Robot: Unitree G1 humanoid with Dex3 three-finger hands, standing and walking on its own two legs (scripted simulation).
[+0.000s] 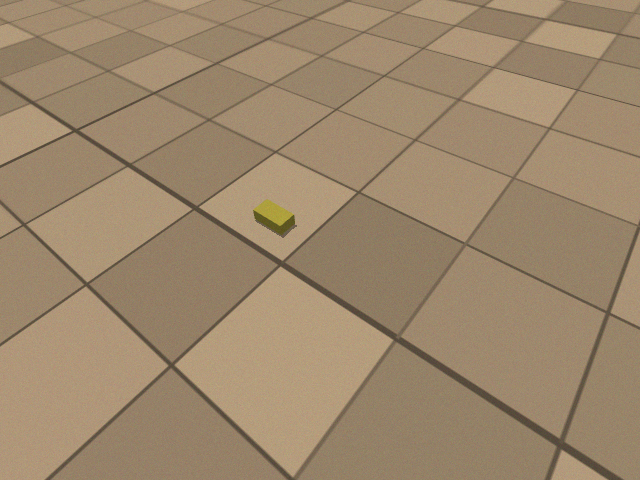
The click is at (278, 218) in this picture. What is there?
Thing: lying carton
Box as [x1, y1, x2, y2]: [253, 199, 294, 234]
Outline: 266,199 253,209 254,216 257,220 281,234 294,223 293,214
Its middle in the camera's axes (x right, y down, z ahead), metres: -0.20 -0.11 +1.74
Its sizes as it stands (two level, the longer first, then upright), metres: 0.165 0.090 0.057
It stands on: the floor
